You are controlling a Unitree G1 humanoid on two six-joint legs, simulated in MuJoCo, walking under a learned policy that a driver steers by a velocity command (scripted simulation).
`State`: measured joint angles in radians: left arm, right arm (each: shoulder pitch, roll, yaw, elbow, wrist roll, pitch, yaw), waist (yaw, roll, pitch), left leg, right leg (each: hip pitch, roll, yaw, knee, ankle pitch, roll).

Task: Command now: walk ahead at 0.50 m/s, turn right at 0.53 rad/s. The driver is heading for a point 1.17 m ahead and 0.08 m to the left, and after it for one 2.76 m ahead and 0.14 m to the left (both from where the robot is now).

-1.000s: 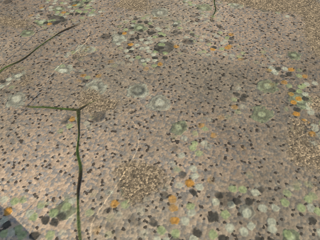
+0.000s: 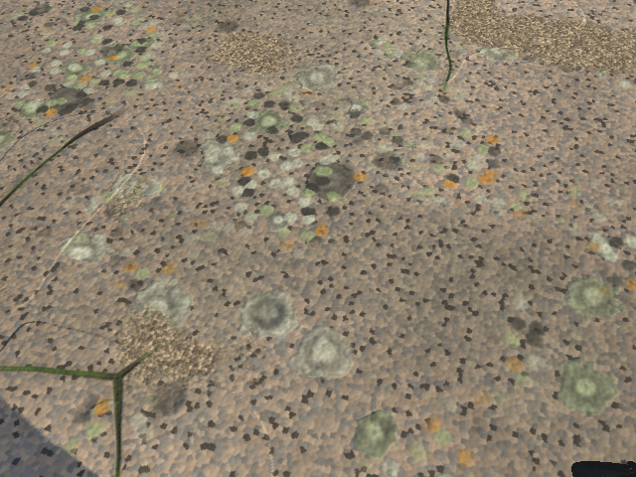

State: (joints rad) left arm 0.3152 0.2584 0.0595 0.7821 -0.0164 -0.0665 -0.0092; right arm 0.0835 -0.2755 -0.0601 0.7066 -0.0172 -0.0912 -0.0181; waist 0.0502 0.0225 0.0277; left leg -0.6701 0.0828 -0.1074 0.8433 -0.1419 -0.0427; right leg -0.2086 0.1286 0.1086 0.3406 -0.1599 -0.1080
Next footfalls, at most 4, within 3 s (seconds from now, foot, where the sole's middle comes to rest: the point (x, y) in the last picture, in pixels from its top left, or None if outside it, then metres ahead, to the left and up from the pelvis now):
0.22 left None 0.30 0.14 -0.78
0.68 right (431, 465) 0.49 -0.14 -0.78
1.18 left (292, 354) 0.73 0.16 -0.78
1.76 right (354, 235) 1.09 0.02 -0.78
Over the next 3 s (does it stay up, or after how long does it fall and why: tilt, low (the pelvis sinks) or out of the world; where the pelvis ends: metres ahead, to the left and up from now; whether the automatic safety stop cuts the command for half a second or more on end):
stays up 1.58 0.06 0.00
